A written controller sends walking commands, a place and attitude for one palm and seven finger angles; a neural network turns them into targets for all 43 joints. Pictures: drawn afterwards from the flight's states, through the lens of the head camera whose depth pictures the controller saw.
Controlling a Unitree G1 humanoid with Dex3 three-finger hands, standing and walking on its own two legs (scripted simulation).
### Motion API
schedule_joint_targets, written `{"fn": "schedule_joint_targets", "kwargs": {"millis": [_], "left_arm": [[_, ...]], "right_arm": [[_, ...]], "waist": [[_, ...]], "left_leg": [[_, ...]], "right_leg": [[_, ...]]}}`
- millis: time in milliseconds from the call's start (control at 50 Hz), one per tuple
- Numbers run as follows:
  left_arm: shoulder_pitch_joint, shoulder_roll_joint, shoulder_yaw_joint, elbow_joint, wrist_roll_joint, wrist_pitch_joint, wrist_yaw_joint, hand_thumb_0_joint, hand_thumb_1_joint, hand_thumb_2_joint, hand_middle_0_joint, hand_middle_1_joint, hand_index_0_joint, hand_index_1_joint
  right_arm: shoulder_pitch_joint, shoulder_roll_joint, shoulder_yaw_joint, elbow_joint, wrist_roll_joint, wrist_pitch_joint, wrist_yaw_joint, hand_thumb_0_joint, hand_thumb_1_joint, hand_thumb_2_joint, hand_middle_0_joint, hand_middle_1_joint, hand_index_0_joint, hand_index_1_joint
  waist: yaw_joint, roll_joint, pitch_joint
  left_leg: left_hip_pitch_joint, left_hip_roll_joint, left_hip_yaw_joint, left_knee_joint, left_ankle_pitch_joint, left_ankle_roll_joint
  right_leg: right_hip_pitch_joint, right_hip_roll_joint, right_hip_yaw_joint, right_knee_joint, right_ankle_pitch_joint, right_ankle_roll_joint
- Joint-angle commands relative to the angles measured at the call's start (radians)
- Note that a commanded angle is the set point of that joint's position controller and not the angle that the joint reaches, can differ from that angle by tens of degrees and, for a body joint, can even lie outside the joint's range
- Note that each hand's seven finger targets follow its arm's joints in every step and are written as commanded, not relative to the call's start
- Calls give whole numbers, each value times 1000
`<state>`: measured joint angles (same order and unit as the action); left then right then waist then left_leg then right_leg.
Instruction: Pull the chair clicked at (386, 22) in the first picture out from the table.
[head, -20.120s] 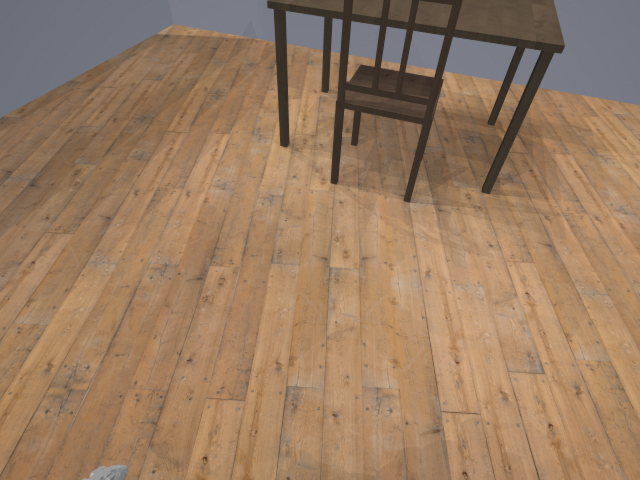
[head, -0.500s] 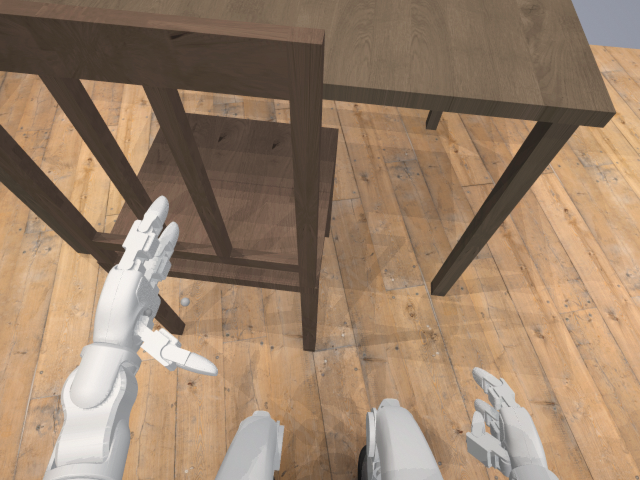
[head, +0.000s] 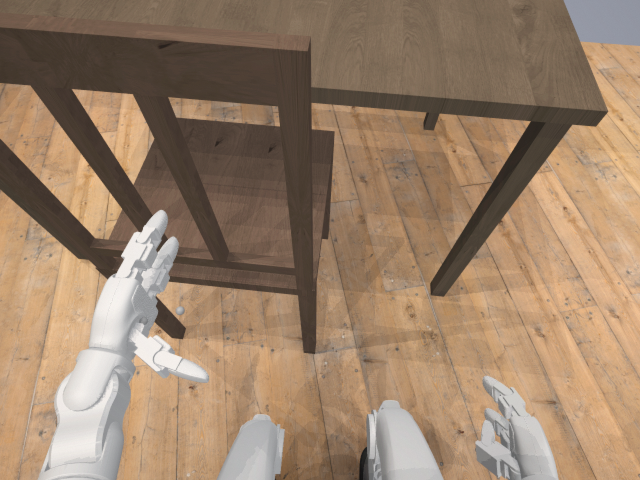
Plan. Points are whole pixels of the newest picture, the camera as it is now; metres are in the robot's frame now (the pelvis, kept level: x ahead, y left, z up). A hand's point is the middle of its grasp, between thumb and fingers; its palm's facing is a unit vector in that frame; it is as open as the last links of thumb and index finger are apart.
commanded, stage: aim the fingers beside a spindle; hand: left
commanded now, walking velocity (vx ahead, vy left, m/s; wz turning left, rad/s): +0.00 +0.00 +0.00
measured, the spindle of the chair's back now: (121, 188) +0.46 +0.28 +0.05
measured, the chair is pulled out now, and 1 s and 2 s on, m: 0.00 0.00 0.00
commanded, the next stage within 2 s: push the fingers through the gap in 0.42 s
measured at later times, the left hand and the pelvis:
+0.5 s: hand (187, 306) +0.31 +0.16 +0.04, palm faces -0.10 -0.99 -0.05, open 16.9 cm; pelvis +0.00 +0.00 +0.00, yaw +0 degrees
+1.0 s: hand (195, 271) +0.35 +0.16 +0.03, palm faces -0.11 -0.99 -0.04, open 16.9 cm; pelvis +0.00 +0.00 +0.00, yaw +0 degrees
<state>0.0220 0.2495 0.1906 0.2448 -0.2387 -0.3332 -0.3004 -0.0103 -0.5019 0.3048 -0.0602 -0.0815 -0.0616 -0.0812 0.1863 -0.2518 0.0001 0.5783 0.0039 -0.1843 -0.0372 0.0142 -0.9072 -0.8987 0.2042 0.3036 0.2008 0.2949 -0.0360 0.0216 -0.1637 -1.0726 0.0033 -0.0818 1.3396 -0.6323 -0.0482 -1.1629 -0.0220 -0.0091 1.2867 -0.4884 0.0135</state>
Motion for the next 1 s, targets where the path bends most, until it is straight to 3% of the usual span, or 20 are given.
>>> {"fn": "schedule_joint_targets", "kwargs": {"millis": [0,20,100,180,280,380,480,520,560,600,640,700,740,780,820,840,880,980], "left_arm": [[-153,117,38,-306,-20,-107,3,0,-500,300,-60,-80,-60,-80],[-132,117,39,-321,-16,-118,13,0,-500,300,-60,-80,-60,-80],[-161,142,59,-291,15,-132,55,0,-500,300,-60,-80,-60,-80],[-130,110,36,-195,29,-95,50,0,-500,300,-60,-80,-60,-80],[-146,101,17,-238,9,-68,22,0,-500,300,-60,-80,-60,-80],[-201,117,25,-323,7,-106,43,0,-500,300,-60,-80,-60,-80],[-123,108,27,-239,25,-93,55,0,-500,300,-60,-80,-60,-80],[-133,92,8,-213,28,-74,49,0,-500,300,-60,-80,-60,-80],[-169,117,32,-174,29,-57,47,0,-500,300,-60,-80,-60,-80],[-261,148,60,-175,25,-60,47,0,-500,300,-60,-80,-60,-80],[-322,141,55,-203,17,-79,46,0,-500,300,-60,-80,-60,-80],[-344,169,91,-208,7,-111,44,0,-500,300,-60,-80,-60,-80],[-340,152,67,-199,12,-120,38,0,-500,300,-60,-80,-60,-80],[-344,136,44,-167,22,-109,32,0,-500,300,-60,-80,-60,-80],[-337,125,32,-112,25,-82,25,0,-500,300,-60,-80,-60,-80],[-321,144,58,-71,26,-67,25,0,-500,300,-60,-80,-60,-80],[-347,134,50,-45,28,-49,24,0,-500,300,-60,-80,-60,-80],[-450,155,82,-68,25,-75,53,0,-500,300,-60,-80,-60,-80]], "right_arm": [[-12,-122,-63,-142,3,-64,-14,0,-900,-900,200,300,200,300],[-14,-120,-63,-143,0,-66,-12,0,-900,-900,200,300,200,300],[-21,-122,-59,-124,-6,-63,-10,0,-900,-900,200,300,200,300],[-23,-124,-56,-128,0,-50,-9,0,-900,-900,200,300,200,300],[-20,-123,-55,-148,5,-48,-10,0,-900,-900,200,300,200,300],[-19,-118,-56,-139,-3,-61,-14,0,-900,-900,200,300,200,300],[-19,-121,-56,-131,-2,-53,-10,0,-900,-900,200,300,200,300],[-16,-123,-54,-133,0,-46,-8,0,-900,-900,200,300,200,300],[-13,-129,-53,-128,3,-42,-12,0,-900,-900,200,300,200,300],[-10,-128,-53,-120,5,-43,-19,0,-900,-900,200,300,200,300],[-13,-124,-52,-117,2,-52,-24,0,-900,-900,200,300,200,300],[-5,-122,-53,-104,-5,-61,-26,0,-900,-900,200,300,200,300],[2,-121,-55,-97,-6,-62,-22,0,-900,-900,200,300,200,300],[12,-123,-56,-93,-7,-61,-17,0,-900,-900,200,300,200,300],[20,-129,-57,-88,-3,-52,-13,0,-900,-900,200,300,200,300],[28,-133,-60,-88,0,-46,-14,0,-900,-900,200,300,200,300],[30,-135,-58,-93,4,-40,-14,0,-900,-900,200,300,200,300],[35,-128,-58,-89,-4,-36,-14,0,-900,-900,200,300,200,300]], "waist": [[2,5,-378],[9,18,-381],[-2,18,-329],[-3,-1,-296],[5,10,-351],[0,23,-389],[3,9,-330],[-4,-10,-317],[-12,-19,-287],[-17,-34,-295],[-20,-14,-327],[-6,21,-389],[-10,37,-414],[-14,60,-415],[-20,36,-391],[-16,2,-378],[-19,-4,-359],[-17,-2,-392]], "left_leg": [[116,-29,67,-190,313,47],[128,-29,66,-194,323,45],[99,-27,62,-195,266,46],[65,-28,67,-202,211,47],[89,-30,68,-203,248,46],[127,-29,61,-196,285,46],[101,-27,63,-208,267,44],[79,-30,67,-208,243,45],[56,-29,70,-207,203,47],[49,-29,68,-204,190,48],[62,-31,72,-196,203,51],[97,-31,74,-192,278,49],[116,-29,73,-189,309,46],[127,-27,72,-191,335,44],[107,-27,71,-198,306,43],[95,-25,72,-204,292,42],[85,-26,72,-211,284,43],[107,-26,72,-213,321,42]], "right_leg": [[373,17,-12,-163,202,-23],[366,19,-17,-157,202,-25],[315,21,-20,-158,132,-25],[305,22,-19,-174,78,-25],[346,19,-17,-171,126,-26],[341,21,-22,-157,154,-24],[322,22,-29,-165,133,-26],[331,19,-23,-176,119,-24],[318,21,-16,-193,78,-22],[322,19,-7,-196,62,-21],[335,18,1,-197,78,-20],[365,19,-2,-174,160,-24],[365,18,-6,-164,197,-24],[352,17,-13,-156,221,-25],[351,17,-14,-168,199,-23],[355,18,-15,-175,187,-23],[348,18,-17,-178,180,-23],[362,20,-17,-172,215,-24]]}}
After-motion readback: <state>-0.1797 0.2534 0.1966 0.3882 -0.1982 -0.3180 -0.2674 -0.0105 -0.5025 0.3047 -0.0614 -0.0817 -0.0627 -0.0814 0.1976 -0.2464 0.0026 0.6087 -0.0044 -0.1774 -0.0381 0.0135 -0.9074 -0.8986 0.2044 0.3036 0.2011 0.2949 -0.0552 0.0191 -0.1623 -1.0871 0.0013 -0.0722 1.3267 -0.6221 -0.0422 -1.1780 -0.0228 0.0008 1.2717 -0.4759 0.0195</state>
